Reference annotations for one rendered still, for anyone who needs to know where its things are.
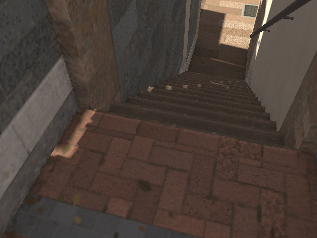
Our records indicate stairs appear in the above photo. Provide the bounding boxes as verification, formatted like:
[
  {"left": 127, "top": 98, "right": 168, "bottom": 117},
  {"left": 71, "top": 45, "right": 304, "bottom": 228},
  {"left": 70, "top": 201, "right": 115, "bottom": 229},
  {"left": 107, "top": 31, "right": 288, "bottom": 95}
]
[{"left": 109, "top": 71, "right": 285, "bottom": 146}]

